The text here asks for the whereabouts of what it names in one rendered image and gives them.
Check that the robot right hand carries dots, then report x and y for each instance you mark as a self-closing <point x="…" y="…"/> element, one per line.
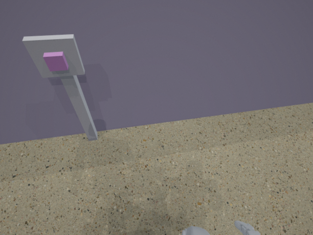
<point x="246" y="229"/>

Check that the button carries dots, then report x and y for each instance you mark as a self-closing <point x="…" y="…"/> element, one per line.
<point x="56" y="61"/>

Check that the panel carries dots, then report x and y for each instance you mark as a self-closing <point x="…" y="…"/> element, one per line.
<point x="37" y="46"/>

